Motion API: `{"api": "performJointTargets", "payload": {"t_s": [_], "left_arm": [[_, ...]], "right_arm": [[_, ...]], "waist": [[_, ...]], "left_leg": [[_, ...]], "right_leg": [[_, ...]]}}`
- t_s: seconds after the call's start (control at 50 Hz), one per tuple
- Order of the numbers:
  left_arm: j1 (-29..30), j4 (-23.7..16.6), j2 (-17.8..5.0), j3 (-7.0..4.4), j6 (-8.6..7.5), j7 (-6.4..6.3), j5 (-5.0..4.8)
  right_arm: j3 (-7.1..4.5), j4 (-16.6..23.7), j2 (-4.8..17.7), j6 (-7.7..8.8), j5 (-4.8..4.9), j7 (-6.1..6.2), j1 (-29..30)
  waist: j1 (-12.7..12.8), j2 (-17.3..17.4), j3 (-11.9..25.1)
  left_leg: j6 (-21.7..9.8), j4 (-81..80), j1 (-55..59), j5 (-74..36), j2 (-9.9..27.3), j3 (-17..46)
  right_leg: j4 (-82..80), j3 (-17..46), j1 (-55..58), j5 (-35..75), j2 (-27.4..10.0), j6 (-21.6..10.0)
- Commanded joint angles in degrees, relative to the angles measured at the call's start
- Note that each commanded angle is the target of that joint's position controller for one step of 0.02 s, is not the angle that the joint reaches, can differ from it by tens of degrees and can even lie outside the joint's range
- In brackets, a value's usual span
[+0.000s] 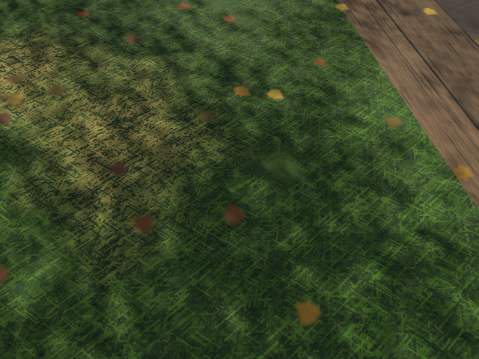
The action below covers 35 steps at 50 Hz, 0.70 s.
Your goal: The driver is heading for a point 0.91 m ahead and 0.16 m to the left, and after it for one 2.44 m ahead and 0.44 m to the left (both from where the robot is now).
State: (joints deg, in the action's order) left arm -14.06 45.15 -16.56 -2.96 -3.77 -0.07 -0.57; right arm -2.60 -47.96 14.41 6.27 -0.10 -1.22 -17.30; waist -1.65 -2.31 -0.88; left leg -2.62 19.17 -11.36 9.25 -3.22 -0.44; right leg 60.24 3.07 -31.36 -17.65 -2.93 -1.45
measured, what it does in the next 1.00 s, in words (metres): walks ahead, turning left: right foot, then left foot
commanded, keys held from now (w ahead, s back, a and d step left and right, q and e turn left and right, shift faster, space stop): w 0.22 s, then w+q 0.78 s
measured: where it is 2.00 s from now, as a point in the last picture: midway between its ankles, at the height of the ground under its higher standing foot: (177, 201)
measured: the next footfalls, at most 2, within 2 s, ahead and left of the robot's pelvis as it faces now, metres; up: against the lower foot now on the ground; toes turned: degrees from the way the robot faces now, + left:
right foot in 0.28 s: +0.32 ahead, -0.16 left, +0.00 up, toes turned -1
left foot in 0.84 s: +0.58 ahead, +0.11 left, +0.00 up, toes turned +19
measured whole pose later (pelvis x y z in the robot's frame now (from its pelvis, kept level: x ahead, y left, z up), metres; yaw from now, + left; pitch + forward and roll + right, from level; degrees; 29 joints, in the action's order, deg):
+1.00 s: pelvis +0.53 +0.02 -0.01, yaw +22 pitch +1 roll +0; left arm -10.3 44.0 -16.9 -3.0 -6.4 0.2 -0.1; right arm -4.3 -39.7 16.3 2.7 0.5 -1.5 -14.5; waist -0.6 -0.7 -3.0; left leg -6.1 25.0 -16.8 9.4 -6.3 0.3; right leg 66.3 2.8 -28.6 -20.5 -4.5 0.6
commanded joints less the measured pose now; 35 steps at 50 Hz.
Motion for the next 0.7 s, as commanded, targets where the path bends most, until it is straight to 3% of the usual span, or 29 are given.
{"api": "performJointTargets", "payload": {"t_s": [0.02, 0.1, 0.18, 0.22, 0.24, 0.26, 0.28, 0.3, 0.32, 0.34, 0.36, 0.38, 0.4, 0.44, 0.5, 0.6, 0.7], "left_arm": [[2.92, -5.04, -1.42, 0.11, -0.76, 0.15, 0.54], [10.03, -6.75, -0.9, 0.73, -1.26, 0.82, 0.15], [15.34, -9.07, -2.33, 0.46, -1.56, 1.65, -0.48], [15.14, -9.49, -3.64, 0.02, -1.81, 2.04, -0.48], [12.86, -9.06, -4.61, -0.51, -1.98, 2.03, -0.31], [6.63, -7.28, -6.47, -1.65, -2.06, 1.73, -0.09], [-2.99, -5.07, -9.63, -3.0, -2.06, 1.16, 0.41], [-10.75, -4.15, -15.64, -4.44, -1.56, 0.57, 1.49], [-12.54, -3.35, -13.08, -3.79, -1.03, 0.76, 0.93], [-9.11, -3.5, -9.29, -2.62, -1.12, 0.83, 0.45], [-5.08, -3.91, -7.17, -1.91, -1.26, 0.85, 0.29], [-1.09, -3.98, -5.18, -1.29, -1.54, 1.09, 0.48], [1.5, -3.94, -3.62, -0.94, -2.05, 1.29, 0.84], [3.24, -3.06, -3.4, -1.24, -2.99, 1.46, 1.35], [2.53, -1.2, -4.69, -1.89, -3.71, 0.98, 1.74], [0.66, 0.7, -6.65, -2.29, -3.06, -0.22, 1.35], [-5.01, 3.28, -8.57, -2.95, -0.95, -0.67, 0.29]], "right_arm": [[-2.03, 2.89, 9.02, 0.65, 0.55, 0.44, 0.99], [-2.27, 1.39, 10.49, -0.22, 1.16, 0.88, -1.77], [-2.3, -0.74, 11.02, -1.1, 1.67, 0.97, -5.31], [-2.56, -1.19, 11.85, -1.75, 1.68, 1.21, -5.32], [-2.6, -1.24, 12.19, -2.09, 1.72, 1.31, -4.97], [-2.31, -1.16, 11.79, -2.34, 1.68, 1.39, -4.63], [-1.46, -0.19, 10.02, -2.3, 0.96, 1.42, -4.15], [0.36, 1.75, 4.22, -1.46, 0.02, 1.3, -8.37], [0.51, 0.97, 4.31, -0.49, 1.3, 1.22, -10.57], [-1.18, 1.48, 10.07, -0.21, 2.78, 1.13, -6.37], [-1.43, 2.41, 10.37, -0.31, 2.9, 1.18, -2.77], [-1.54, 2.54, 9.52, -0.82, 2.28, 1.43, -1.18], [-1.89, 2.27, 8.8, -1.68, 1.73, 1.65, -1.5], [-1.61, 1.67, 6.05, -3.18, 1.78, 1.59, -3.39], [-1.85, 3.2, 5.35, -3.96, 1.57, 1.67, -0.94], [-1.22, 6.25, 3.85, -3.32, 1.21, 0.1, 7.22], [-0.47, 11.44, 2.94, -3.28, 1.32, -1.81, 16.22]], "waist": [[0.41, 6.7, 0.34], [-1.82, 6.74, -0.61], [-2.55, 7.24, -1.93], [-1.2, 7.55, -1.59], [0.64, 7.54, -0.39], [4.11, 6.65, 3.18], [8.36, 4.83, 9.96], [8.7, -7.62, 19.24], [8.53, -13.95, 23.82], [8.51, -7.45, 14.05], [6.91, -5.31, 8.26], [4.99, -3.17, 4.24], [3.13, -4.16, 2.12], [1.15, -4.05, 1.03], [0.66, -1.26, -0.49], [3.2, 0.24, -2.63], [6.61, 1.38, -5.27]], "left_leg": [[-10.94, -11.0, 4.71, -11.27, 15.38, 13.08], [-8.92, -11.48, 3.16, -11.55, 13.16, 7.26], [-7.77, -9.57, 7.66, -11.2, 16.14, 7.92], [-6.71, -7.13, 10.66, -14.24, 17.6, 8.28], [-5.96, -3.71, 10.46, -19.85, 17.19, 8.14], [-4.72, 3.65, 8.96, -26.86, 14.88, 6.55], [-2.87, 16.18, 1.71, -23.18, 11.86, 4.61], [0.99, 38.24, -18.89, 0.1, 4.11, 0.17], [1.52, 49.55, -28.4, 24.65, 1.25, 6.13], [1.02, 53.94, -32.96, 21.54, 4.46, 8.38], [0.69, 52.73, -33.04, 16.15, 7.15, 6.85], [1.06, 49.95, -30.99, 11.98, 8.91, 6.15], [1.29, 47.53, -28.22, 8.81, 10.44, 6.52], [1.89, 46.74, -24.24, 4.98, 11.12, 6.46], [2.66, 42.88, -27.79, -1.58, 11.0, 7.96], [2.39, 26.68, -27.52, -14.36, 9.9, 4.04], [0.25, 18.41, -31.97, -10.61, 8.94, -0.13]], "right_leg": [[-8.91, 0.02, -7.12, 5.46, -3.19, 1.38], [-23.06, -2.13, -1.71, 17.73, -1.27, 1.79], [-28.47, -1.84, -0.56, 18.16, -0.2, 0.28], [-30.54, -2.05, 1.51, 14.75, 0.34, -1.26], [-32.11, -2.79, 6.42, 13.62, 1.34, -2.12], [-33.91, -3.77, 15.8, 13.48, 2.58, -3.45], [-32.26, -0.11, 30.8, 14.31, -1.58, -5.79], [-32.42, 20.3, 53.0, 12.1, -16.8, -12.23], [-40.56, 37.12, 54.92, 2.22, -22.13, -16.52], [-42.45, 30.75, 47.07, -2.44, -19.89, -13.86], [-44.01, 22.71, 39.31, -1.7, -17.55, -11.74], [-46.53, 17.13, 32.18, 1.48, -14.99, -10.56], [-48.7, 12.33, 27.29, 4.95, -12.94, -9.55], [-51.81, 6.3, 22.12, 11.11, -11.58, -9.44], [-53.16, -0.34, 22.32, 19.37, -11.39, -9.79], [-54.08, -9.03, 25.07, 23.01, -9.87, -8.03], [-50.7, -11.99, 36.02, 28.77, -13.1, -7.47]]}}
Keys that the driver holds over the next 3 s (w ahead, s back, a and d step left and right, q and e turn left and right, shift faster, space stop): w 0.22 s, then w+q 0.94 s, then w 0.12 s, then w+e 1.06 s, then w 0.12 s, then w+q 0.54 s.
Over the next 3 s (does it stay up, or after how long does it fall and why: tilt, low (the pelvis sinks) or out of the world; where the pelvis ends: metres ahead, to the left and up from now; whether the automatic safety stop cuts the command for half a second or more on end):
stays up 1.58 0.27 0.00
